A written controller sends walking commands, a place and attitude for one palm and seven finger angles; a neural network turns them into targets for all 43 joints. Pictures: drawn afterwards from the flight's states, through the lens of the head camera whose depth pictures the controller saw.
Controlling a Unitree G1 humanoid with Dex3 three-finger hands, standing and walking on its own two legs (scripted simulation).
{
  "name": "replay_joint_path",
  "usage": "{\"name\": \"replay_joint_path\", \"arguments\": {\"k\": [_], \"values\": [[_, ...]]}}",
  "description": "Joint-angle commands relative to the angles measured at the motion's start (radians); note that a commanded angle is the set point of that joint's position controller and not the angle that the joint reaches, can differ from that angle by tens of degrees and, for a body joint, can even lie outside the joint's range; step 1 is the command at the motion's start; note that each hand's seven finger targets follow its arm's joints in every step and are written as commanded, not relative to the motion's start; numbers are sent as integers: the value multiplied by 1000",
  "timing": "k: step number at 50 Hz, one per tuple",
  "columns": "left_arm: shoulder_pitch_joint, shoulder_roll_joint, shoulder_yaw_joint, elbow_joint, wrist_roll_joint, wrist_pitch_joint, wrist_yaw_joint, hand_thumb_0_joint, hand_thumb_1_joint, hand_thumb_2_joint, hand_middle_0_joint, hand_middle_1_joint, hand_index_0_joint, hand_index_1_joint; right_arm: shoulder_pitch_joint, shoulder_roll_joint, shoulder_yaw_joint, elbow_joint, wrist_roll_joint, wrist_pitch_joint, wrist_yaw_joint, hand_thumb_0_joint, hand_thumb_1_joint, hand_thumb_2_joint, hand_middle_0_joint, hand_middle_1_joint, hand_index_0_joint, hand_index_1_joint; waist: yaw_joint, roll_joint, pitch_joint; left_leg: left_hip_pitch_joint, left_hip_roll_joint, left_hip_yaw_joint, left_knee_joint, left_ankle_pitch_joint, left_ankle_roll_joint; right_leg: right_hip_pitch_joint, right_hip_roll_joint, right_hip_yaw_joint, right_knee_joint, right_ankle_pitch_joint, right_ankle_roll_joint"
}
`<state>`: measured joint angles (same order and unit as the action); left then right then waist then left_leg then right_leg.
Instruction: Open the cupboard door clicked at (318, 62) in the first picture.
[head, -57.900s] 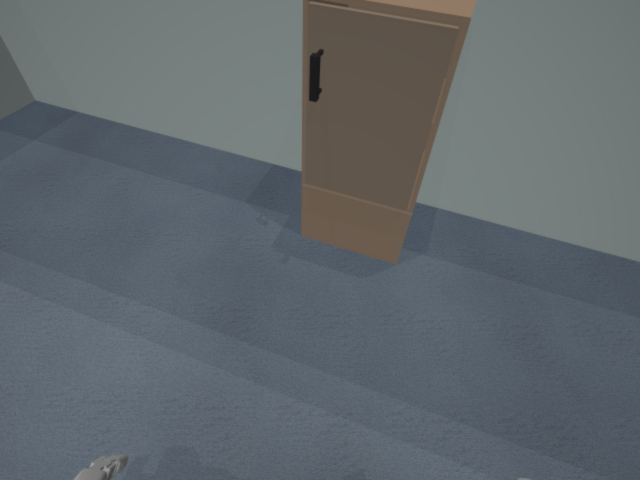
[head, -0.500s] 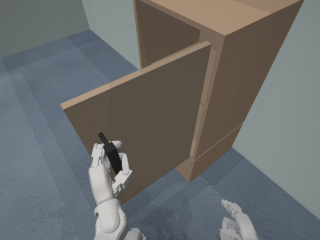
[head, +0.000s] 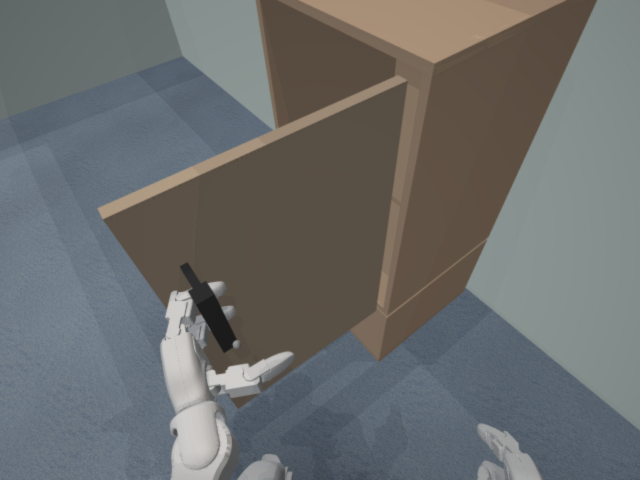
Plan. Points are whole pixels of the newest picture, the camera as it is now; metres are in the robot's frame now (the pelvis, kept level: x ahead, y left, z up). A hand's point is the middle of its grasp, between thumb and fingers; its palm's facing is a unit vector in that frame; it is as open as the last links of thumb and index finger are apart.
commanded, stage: open thumb and fingers to let go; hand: left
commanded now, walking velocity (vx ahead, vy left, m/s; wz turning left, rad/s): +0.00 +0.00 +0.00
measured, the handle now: (208, 308) +0.32 +0.15 +0.05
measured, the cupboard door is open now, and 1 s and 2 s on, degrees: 88 87 87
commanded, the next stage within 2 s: slide the hand sideways off the handle in 0.32 s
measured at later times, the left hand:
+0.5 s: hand (227, 348) +0.27 +0.12 +0.04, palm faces +0.23 -0.97 -0.02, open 15.7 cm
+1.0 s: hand (194, 385) +0.23 +0.15 +0.04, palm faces -0.07 -1.00 +0.00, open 16.3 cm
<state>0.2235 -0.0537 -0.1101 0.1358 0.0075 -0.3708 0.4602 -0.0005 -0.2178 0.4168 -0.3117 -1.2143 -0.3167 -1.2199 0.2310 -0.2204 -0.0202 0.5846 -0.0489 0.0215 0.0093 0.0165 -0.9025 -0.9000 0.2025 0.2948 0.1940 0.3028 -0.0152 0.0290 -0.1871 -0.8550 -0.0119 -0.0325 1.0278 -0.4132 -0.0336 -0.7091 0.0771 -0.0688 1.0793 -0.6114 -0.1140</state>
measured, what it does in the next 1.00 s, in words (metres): shifts its weight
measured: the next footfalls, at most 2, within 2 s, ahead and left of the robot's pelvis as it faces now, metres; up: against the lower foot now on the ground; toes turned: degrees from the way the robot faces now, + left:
none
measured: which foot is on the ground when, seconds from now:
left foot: down 0.00-1.00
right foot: down 0.00-1.00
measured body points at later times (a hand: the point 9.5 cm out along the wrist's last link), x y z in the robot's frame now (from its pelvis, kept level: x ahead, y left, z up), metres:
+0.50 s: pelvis -0.01 +0.04 -0.01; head +0.03 +0.04 +0.44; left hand +0.25 +0.17 +0.05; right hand +0.16 -0.17 -0.11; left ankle +0.05 +0.15 -0.66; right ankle -0.05 -0.04 -0.66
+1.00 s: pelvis -0.02 +0.08 -0.01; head +0.03 +0.09 +0.44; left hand +0.23 +0.21 +0.04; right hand +0.15 -0.14 -0.09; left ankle +0.05 +0.15 -0.66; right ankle -0.05 -0.04 -0.66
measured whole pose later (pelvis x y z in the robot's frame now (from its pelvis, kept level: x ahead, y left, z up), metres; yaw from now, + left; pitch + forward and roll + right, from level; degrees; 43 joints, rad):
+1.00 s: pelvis -0.02 +0.08 -0.01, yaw -3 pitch +13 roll -3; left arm 0.31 0.09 -0.22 -0.02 -0.01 -0.35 0.14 -0.02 -0.50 0.30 -0.15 -0.30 -0.15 -0.30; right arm 0.23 -0.20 0.04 0.43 -0.01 0.04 0.03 0.02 -0.90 -0.90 0.20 0.30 0.20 0.30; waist -0.02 0.04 -0.14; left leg -0.91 -0.02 0.02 1.13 -0.44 0.07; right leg -0.74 0.06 -0.03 1.11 -0.59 -0.01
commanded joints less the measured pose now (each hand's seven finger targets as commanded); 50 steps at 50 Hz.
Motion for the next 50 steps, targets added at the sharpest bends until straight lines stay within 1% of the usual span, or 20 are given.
{"name": "replay_joint_path", "arguments": {"k": [1,5,8,11,15,19,20,21,22,23,25,28,30,31,33,35,39,42,44,50], "values": [[-163,43,27,-196,12,-76,4,0,-500,300,-267,-1000,-267,-1000,-87,-69,-19,-155,-3,-46,-8,0,-900,-900,200,300,200,300,-11,-137,-150,90,-12,-13,-2,123,47,125,-153,239,-260,658,168],[-178,45,28,-202,16,-87,7,0,-500,300,-233,-800,-233,-800,-84,-70,-19,-153,-1,-44,-9,0,-900,-900,200,300,200,300,-9,-112,-177,127,-8,-14,-7,139,51,103,-137,217,-250,621,154],[-181,3,-20,-213,15,-90,4,0,-500,300,-208,-650,-208,-650,-93,-71,-18,-160,0,-48,-6,0,-900,-900,200,300,200,300,-12,-74,-202,173,-7,-11,-18,150,53,74,-123,178,-235,593,144],[-202,-1,-31,-196,17,-81,16,0,-500,300,-183,-500,-183,-500,-97,-73,-13,-162,0,-48,-6,0,-900,-900,200,300,200,300,-16,-76,-176,188,-3,-15,-26,142,56,33,-107,144,-232,520,131],[-230,-18,-50,-192,56,-68,54,0,-500,300,-150,-300,-150,-300,-99,-69,-10,-171,-7,-49,-6,0,-900,-900,200,300,200,300,-8,-75,-200,211,0,-20,-32,155,60,-4,-83,100,-205,452,113],[-242,-52,-74,-180,85,-40,85,0,-500,300,-150,-300,-150,-300,-106,-62,-4,-180,-12,-46,-6,0,-900,-900,200,300,200,300,1,-56,-210,233,2,-18,-45,153,58,-29,-66,68,-196,380,97],[-237,-42,-65,-169,94,-31,92,0,-500,300,-150,-300,-150,-300,-102,-62,-3,-179,-13,-45,-7,0,-900,-900,200,300,200,300,3,-77,-205,227,6,-24,-48,156,59,-29,-60,63,-193,362,93],[-249,-68,-86,-163,96,-23,95,0,-500,300,-150,-300,-150,-300,-115,-59,-1,-180,-13,-43,-7,0,-900,-900,200,300,200,300,-1,-64,-193,231,7,-22,-49,151,59,-43,-59,59,-194,350,92],[-250,52,-250,-183,177,-63,-88,0,-500,300,-150,-300,-150,-300,-53,-102,-3,-170,5,-37,5,0,-900,-900,200,300,200,300,-94,-99,-156,235,6,-24,-33,154,69,-97,-66,86,-184,397,105],[-288,90,-198,-219,143,-100,-188,0,-500,300,-150,-300,-150,-300,-60,-90,-10,-186,7,-36,1,0,-900,-900,200,300,200,300,-56,-73,-193,237,4,-24,-25,164,74,-68,-69,89,-176,420,96],[-312,136,-187,-252,115,-132,-298,0,-500,300,-150,-300,-150,-300,-54,-94,-11,-193,14,-38,-10,0,-900,-900,200,300,200,300,-51,-28,-233,270,5,-28,-27,180,77,-49,-66,96,-168,437,88],[-277,84,-244,-276,12,-133,-447,0,-500,300,-150,-300,-150,-300,-60,-95,-4,-224,42,-57,-13,0,-900,-900,200,300,200,300,-62,21,-221,347,12,-46,-50,160,71,-94,-58,70,-183,353,83],[-257,41,-229,-287,-85,-98,-475,0,-500,300,-150,-300,-150,-300,-69,-97,2,-244,58,-70,-18,0,-900,-900,200,300,200,300,-54,10,-199,370,17,-58,-83,114,67,-92,-46,47,-207,275,80],[-232,37,-204,-276,-116,-82,-468,0,-500,300,-150,-300,-150,-300,-79,-100,4,-247,62,-73,-22,0,-900,-900,200,300,200,300,-46,-11,-171,366,22,-66,-98,81,63,-105,-42,35,-215,240,83],[-189,45,-165,-273,-132,-58,-431,0,-500,300,-150,-300,-150,-300,-80,-105,6,-258,60,-73,-24,0,-900,-900,200,300,200,300,-30,-41,-145,341,24,-76,-122,44,58,-105,-38,20,-209,208,84],[-187,75,-130,-264,-103,-51,-382,0,-500,300,-150,-300,-150,-300,-80,-109,6,-262,52,-73,-21,0,-900,-900,200,300,200,300,-24,-65,-127,306,24,-82,-126,20,58,-113,-38,12,-188,192,82],[-121,104,-115,-280,-13,-76,-318,0,-500,300,-150,-300,-150,-300,-74,-103,2,-278,34,-62,3,0,-900,-900,200,300,200,300,-8,-33,-139,292,28,-82,-110,29,51,-159,-42,9,-137,181,77],[-54,139,-83,-329,8,-81,-307,0,-500,300,-150,-300,-150,-300,-75,-104,-1,-299,33,-49,15,0,-900,-900,200,300,200,300,16,19,-172,313,32,-92,-118,24,40,-160,-39,11,-119,176,70],[-22,137,-81,-359,-6,-69,-310,0,-500,300,-150,-300,-150,-300,-75,-104,3,-314,35,-36,17,0,-900,-900,200,300,200,300,18,34,-171,319,34,-96,-131,9,38,-146,-36,11,-124,178,69],[-1,123,-109,-441,-34,-46,-334,0,-500,300,-150,-300,-150,-300,-67,-111,6,-327,43,-35,7,0,-900,-900,200,300,200,300,-12,29,-142,335,47,-133,-148,-30,37,-159,-28,9,-125,173,76]]}}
